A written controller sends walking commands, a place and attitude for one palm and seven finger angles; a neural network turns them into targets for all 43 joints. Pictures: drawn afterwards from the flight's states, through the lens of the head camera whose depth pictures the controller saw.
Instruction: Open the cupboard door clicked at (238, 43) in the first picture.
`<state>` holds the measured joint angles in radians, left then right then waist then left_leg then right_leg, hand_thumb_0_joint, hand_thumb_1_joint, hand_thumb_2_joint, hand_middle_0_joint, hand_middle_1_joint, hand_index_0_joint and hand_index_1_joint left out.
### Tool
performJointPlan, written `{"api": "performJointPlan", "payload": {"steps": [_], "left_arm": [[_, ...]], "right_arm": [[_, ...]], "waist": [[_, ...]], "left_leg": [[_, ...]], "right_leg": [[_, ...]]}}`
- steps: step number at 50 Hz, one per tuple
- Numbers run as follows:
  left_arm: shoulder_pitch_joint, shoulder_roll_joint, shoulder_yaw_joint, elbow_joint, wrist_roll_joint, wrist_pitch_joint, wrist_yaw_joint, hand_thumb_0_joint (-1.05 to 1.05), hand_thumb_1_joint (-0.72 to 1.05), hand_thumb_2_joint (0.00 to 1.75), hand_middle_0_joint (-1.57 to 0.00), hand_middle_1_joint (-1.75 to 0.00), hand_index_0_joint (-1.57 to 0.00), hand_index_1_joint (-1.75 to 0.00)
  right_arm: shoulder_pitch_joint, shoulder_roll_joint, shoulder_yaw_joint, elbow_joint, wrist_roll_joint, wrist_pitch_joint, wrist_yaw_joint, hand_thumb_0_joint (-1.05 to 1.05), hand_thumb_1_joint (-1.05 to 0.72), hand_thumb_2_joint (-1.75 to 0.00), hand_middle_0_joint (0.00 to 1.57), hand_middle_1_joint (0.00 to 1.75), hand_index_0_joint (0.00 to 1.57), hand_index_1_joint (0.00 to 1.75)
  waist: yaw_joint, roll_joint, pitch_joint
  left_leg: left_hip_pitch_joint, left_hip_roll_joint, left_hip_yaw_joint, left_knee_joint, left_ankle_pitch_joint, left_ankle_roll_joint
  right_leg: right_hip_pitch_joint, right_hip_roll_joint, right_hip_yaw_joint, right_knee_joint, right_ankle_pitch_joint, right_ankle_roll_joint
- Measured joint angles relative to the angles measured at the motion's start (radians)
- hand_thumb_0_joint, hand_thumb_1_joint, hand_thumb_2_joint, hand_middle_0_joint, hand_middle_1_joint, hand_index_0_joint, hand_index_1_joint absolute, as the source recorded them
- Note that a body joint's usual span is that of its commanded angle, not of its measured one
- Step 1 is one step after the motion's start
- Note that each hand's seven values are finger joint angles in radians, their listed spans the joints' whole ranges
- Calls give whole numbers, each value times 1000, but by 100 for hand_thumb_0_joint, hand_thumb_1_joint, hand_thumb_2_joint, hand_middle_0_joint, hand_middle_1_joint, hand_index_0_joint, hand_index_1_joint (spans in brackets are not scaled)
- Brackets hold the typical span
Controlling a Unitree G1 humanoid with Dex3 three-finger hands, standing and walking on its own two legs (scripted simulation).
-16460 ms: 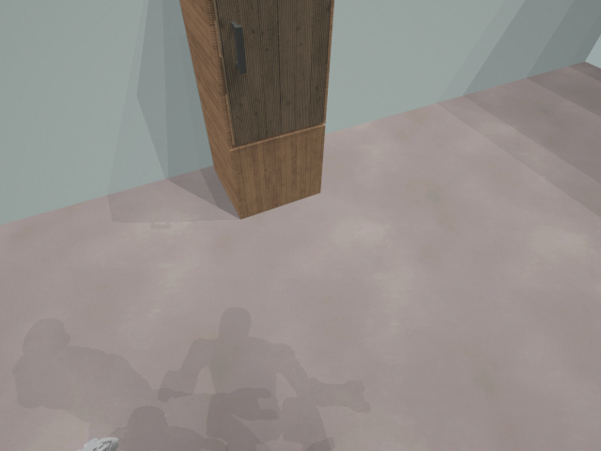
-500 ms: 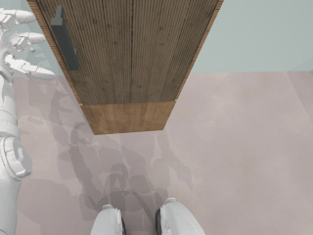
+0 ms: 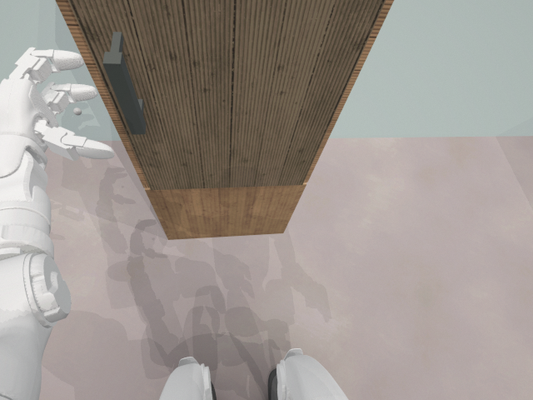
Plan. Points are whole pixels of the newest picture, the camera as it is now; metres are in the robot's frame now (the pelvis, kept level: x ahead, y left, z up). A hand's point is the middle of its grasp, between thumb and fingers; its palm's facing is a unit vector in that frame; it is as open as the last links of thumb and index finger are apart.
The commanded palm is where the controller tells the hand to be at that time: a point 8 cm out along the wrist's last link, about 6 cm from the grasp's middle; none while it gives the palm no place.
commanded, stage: move the hooked fingers beside the handle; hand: left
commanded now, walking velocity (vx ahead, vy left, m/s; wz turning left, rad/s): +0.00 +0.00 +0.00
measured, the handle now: (128, 87) +0.55 +0.16 +0.08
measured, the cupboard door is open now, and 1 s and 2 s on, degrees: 0 0 0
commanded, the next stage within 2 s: slide the fingers in behind the handle in 0.18 s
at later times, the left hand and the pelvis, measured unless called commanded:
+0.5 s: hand (92, 109) +0.51 +0.21 +0.07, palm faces +0.00 -1.00 -0.01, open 13.9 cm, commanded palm +0.50 +0.24 +0.07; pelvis -0.01 -0.01 +0.00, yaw +0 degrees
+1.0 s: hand (97, 112) +0.51 +0.20 +0.07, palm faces +0.04 -1.00 -0.01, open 14.3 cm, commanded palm +0.49 +0.21 +0.07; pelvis +0.00 -0.01 +0.00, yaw +1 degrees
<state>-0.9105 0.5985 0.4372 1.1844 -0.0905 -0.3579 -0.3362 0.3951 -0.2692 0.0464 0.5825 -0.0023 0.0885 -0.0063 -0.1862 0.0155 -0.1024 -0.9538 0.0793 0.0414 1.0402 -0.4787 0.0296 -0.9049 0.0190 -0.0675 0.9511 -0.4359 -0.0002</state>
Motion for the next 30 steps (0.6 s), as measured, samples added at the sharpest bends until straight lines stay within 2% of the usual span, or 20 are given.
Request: {"api": "performJointPlan", "payload": {"steps": [16, 22, 30], "left_arm": [[-44, 21, -16, 22, -5, -5, -14, -1, -50, 30, -30, -120, -30, -120], [-51, 10, -22, 26, -4, 5, -1, -1, -50, 30, -30, -120, -30, -120], [-48, -12, -26, 19, 1, -5, 51, -1, -50, 30, -30, -120, -30, -123]], "right_arm": [[-7, -5, 3, 18, 3, -8, -7, 0, -91, -90, 20, 30, 20, 30], [10, -3, 4, 26, 2, -7, -4, 0, -91, -90, 20, 30, 20, 30], [31, 3, 0, 33, -6, -12, 6, 0, -91, -90, 20, 30, 20, 30]], "waist": [[-1, -1, 8], [-8, 4, 8], [-8, 8, 7]], "left_leg": [[-36, 1, -16, 24, 2, -8], [-37, 2, -14, 23, 3, -8], [-39, 1, -12, 21, 4, -9]], "right_leg": [[-32, 1, -14, 27, -5, -9], [-35, 3, -12, 26, -3, -10], [-39, 1, -9, 28, -3, -10]]}}
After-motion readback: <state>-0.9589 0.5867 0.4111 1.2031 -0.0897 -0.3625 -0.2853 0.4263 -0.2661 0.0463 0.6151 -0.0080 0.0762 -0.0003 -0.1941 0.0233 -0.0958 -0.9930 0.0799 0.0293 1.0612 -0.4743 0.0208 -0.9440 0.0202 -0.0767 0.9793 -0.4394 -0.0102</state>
